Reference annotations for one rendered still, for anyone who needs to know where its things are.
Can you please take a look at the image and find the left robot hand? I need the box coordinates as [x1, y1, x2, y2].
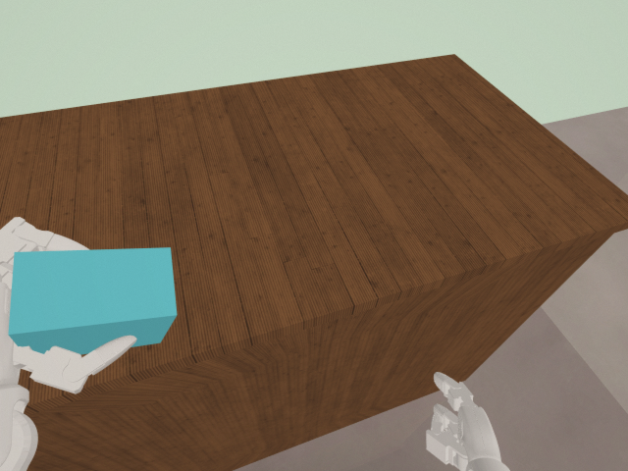
[0, 217, 137, 394]

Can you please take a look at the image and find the sponge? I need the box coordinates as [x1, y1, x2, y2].
[8, 247, 177, 355]

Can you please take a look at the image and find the table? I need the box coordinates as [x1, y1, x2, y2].
[0, 54, 628, 471]

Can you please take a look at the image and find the right robot hand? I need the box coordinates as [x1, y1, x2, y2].
[426, 372, 501, 471]

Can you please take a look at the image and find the left robot forearm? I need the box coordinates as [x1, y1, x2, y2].
[0, 384, 38, 471]

